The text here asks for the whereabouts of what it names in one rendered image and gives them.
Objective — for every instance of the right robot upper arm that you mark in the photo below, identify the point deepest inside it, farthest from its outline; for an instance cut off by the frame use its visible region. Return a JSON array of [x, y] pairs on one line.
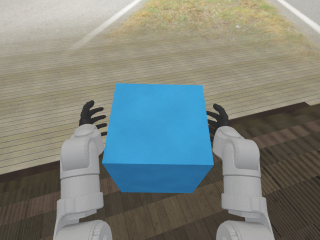
[[243, 230]]

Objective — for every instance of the right robot hand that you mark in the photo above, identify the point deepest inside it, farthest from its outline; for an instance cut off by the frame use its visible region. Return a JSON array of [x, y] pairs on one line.
[[222, 119]]

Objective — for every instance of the left robot forearm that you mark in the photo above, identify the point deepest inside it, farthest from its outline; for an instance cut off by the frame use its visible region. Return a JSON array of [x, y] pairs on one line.
[[79, 174]]

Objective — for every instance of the right robot forearm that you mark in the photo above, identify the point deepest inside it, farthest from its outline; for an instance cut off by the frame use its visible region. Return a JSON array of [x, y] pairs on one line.
[[241, 182]]

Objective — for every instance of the carton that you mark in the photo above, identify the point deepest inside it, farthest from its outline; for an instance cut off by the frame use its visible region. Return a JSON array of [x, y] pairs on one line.
[[158, 138]]

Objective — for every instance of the left robot hand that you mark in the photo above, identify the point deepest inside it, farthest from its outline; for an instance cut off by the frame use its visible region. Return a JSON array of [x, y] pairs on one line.
[[87, 113]]

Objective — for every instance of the left robot upper arm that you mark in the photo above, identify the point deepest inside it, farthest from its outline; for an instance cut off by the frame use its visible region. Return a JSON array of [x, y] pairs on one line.
[[89, 230]]

